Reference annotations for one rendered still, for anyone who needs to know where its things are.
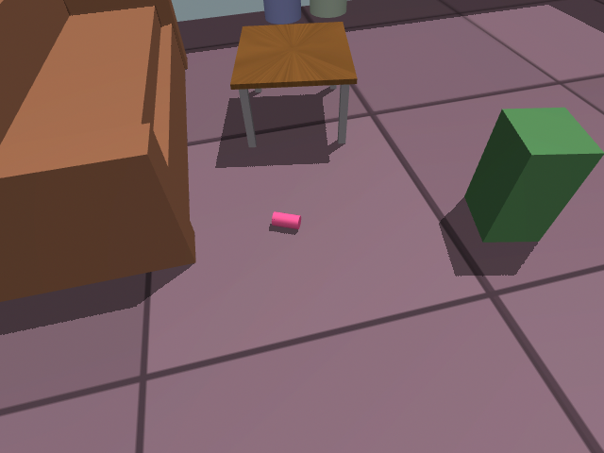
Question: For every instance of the sofa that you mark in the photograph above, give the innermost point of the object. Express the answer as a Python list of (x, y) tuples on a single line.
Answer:
[(94, 181)]

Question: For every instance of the coffee table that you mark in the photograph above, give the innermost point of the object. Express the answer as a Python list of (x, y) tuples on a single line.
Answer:
[(296, 55)]

